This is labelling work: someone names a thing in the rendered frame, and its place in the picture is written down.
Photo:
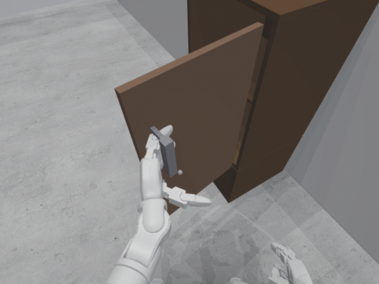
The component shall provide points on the cupboard door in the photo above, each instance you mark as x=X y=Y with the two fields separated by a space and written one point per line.
x=202 y=95

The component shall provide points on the handle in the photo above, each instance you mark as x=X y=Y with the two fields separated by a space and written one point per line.
x=167 y=150

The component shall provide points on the robot right hand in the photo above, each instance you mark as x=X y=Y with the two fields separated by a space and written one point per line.
x=295 y=273

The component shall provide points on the robot left forearm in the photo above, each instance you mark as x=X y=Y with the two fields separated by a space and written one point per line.
x=140 y=257

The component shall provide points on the robot left hand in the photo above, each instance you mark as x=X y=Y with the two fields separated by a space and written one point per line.
x=151 y=185

